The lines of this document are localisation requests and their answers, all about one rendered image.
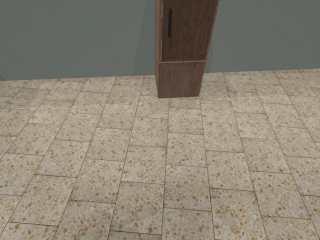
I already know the handle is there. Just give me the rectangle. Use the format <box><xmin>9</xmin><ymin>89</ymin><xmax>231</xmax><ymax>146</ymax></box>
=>
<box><xmin>167</xmin><ymin>7</ymin><xmax>173</xmax><ymax>37</ymax></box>

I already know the cupboard door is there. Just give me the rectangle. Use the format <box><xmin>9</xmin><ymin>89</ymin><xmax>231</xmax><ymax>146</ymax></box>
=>
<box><xmin>161</xmin><ymin>0</ymin><xmax>218</xmax><ymax>61</ymax></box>

